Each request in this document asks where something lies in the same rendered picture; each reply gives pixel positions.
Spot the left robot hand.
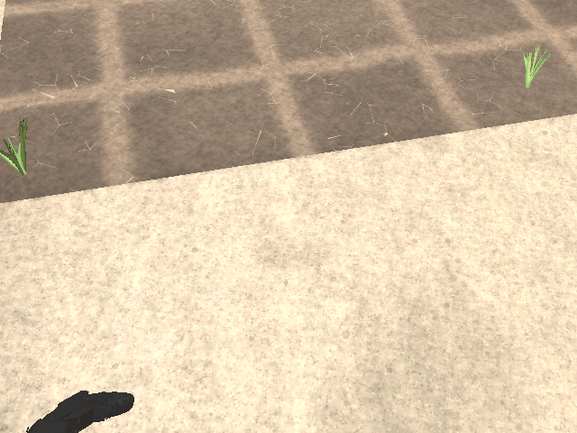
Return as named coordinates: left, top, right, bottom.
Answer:
left=26, top=391, right=134, bottom=433

